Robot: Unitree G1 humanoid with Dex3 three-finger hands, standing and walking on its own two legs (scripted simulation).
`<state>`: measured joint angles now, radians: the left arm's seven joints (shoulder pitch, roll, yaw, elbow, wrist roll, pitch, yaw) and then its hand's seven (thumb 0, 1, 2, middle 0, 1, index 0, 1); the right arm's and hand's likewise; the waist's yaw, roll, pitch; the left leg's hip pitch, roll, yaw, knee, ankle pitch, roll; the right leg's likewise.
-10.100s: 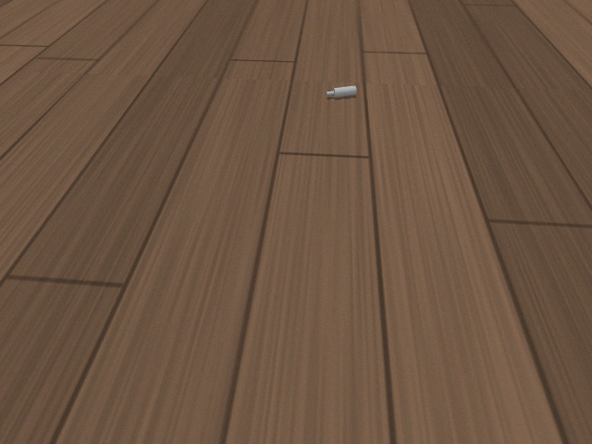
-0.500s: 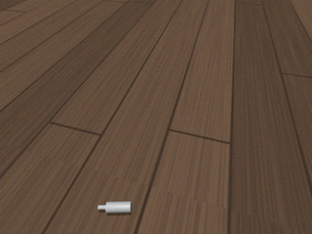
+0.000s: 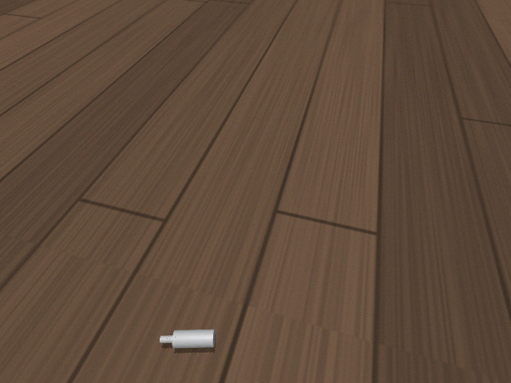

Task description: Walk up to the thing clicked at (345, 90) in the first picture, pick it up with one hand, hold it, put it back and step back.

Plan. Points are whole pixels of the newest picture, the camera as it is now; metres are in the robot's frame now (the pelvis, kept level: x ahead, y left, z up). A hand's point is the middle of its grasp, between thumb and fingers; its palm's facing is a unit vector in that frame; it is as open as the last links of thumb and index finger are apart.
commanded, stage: stand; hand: left
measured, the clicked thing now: (187, 338) +0.40 +0.28 -0.75
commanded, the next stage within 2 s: walk up in 0.92 s
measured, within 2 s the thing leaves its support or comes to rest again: neither
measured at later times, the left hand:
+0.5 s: hand out of the picture +0.07 +0.26 -0.16, palm faces -0.02 -0.94 -0.35, open 7.4 cm
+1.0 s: hand out of the picture +0.06 +0.26 -0.16, palm faces +0.00 -0.93 -0.36, open 7.4 cm
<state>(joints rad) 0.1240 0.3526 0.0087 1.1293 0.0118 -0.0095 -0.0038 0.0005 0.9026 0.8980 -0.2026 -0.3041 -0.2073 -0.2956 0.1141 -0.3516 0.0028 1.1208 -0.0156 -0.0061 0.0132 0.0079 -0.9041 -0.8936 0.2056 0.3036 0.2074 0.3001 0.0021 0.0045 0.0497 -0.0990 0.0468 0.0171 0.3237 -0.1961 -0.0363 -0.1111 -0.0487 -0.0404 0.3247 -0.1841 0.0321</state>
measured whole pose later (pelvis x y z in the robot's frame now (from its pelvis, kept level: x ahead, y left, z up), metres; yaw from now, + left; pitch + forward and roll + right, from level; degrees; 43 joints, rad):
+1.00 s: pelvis -0.01 +0.00 +0.00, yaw +0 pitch -2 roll +0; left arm 0.12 0.35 0.03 1.10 0.01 -0.01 0.01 0.00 0.90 0.90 -0.20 -0.30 -0.21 -0.30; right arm 0.12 -0.37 -0.03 1.08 -0.02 0.03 0.02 0.01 -0.90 -0.89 0.21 0.30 0.21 0.30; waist 0.00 0.02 0.07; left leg -0.14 0.04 0.01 0.39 -0.21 -0.03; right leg -0.14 -0.05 -0.04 0.36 -0.19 0.03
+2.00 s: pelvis -0.05 +0.05 +0.00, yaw -3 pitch -3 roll +0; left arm 0.13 0.34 0.02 1.07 0.01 0.00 -0.02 0.00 0.90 0.90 -0.20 -0.30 -0.21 -0.30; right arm 0.17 -0.36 -0.01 1.05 -0.03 -0.04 0.01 0.01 -0.90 -0.89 0.21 0.30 0.21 0.30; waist -0.01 -0.01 0.04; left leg -0.12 0.02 0.05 0.37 -0.20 0.00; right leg -0.08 0.05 0.05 0.38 -0.25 -0.04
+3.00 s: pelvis -0.04 +0.03 +0.00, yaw -5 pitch -2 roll +0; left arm 0.12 0.34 0.03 1.10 0.01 -0.01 0.00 0.00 0.90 0.90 -0.20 -0.30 -0.21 -0.30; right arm 0.12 -0.35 -0.01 1.09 -0.02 -0.02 0.00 0.01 -0.90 -0.89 0.21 0.30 0.21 0.30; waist -0.01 0.00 0.05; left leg -0.09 0.05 0.08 0.32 -0.20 -0.03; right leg -0.06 0.08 0.08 0.32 -0.23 -0.06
